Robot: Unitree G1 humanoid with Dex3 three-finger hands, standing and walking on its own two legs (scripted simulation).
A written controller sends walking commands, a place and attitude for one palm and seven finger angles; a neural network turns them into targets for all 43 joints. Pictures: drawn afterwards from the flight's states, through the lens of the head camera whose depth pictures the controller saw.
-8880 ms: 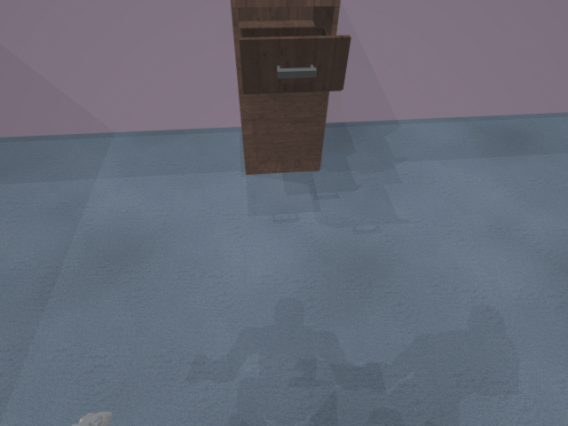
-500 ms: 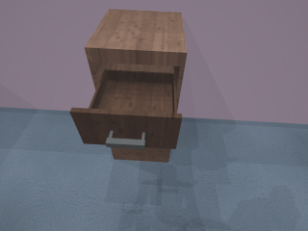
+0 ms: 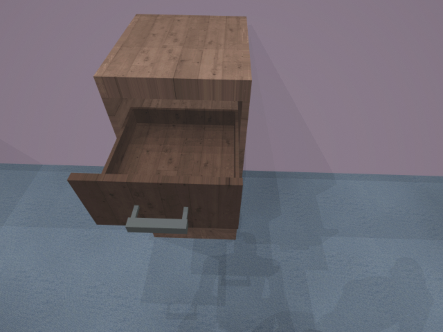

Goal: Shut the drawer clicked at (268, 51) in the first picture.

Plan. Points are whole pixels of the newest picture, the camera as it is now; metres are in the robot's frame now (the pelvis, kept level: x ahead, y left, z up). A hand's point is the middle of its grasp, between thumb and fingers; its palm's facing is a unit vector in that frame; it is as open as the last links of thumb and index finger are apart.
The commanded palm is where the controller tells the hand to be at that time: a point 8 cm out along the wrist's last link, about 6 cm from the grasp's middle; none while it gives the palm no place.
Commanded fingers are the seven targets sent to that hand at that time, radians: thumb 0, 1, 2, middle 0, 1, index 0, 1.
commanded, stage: shuffle to correct the standing spot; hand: left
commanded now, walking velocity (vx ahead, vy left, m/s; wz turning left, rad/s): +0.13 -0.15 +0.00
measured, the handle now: (159, 217) +0.36 +0.16 -0.04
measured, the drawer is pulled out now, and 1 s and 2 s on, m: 0.29 0.29 0.29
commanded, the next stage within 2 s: come to a stop and stand still in 0.02 s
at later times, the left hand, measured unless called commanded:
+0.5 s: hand out of the picture +0.04 +0.14 -0.17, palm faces +0.04 -0.98 -0.20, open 7.3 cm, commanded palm none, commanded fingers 0.00 0.90 0.90 -0.20 -0.30 -0.20 -0.30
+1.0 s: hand out of the picture +0.04 +0.15 -0.17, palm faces +0.02 -0.98 -0.22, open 7.3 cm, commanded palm none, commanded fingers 0.00 0.90 0.90 -0.20 -0.30 -0.20 -0.30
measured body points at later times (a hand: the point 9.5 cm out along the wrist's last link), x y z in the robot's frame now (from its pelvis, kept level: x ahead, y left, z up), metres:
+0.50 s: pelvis +0.05 -0.03 +0.01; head +0.07 -0.03 +0.46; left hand +0.04 +0.19 -0.15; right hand +0.06 -0.25 -0.15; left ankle +0.01 +0.07 -0.73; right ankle +0.02 -0.14 -0.73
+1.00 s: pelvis +0.02 -0.03 +0.00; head +0.02 -0.04 +0.45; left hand +0.04 +0.20 -0.15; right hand +0.03 -0.25 -0.16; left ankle +0.01 +0.07 -0.73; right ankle +0.02 -0.14 -0.73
